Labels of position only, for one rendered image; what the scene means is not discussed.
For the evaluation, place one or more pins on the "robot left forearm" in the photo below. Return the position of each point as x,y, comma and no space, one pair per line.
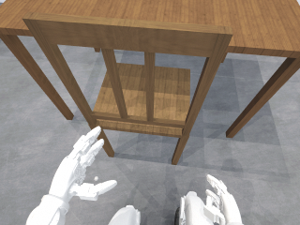
51,211

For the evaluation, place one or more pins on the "right robot thigh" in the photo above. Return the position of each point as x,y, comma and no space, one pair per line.
192,211

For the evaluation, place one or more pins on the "left robot thigh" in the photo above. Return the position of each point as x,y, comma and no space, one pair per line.
126,216

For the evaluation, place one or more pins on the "chair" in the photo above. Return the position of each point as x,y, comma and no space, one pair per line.
144,99

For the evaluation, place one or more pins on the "robot right hand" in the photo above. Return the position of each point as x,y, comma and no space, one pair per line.
221,209

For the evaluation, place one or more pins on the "robot left hand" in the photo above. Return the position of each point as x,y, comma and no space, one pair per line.
73,168

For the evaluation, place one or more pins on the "robot thigh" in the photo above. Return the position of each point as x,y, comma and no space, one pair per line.
126,216
192,211

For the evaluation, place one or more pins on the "table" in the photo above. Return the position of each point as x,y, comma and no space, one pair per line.
259,27

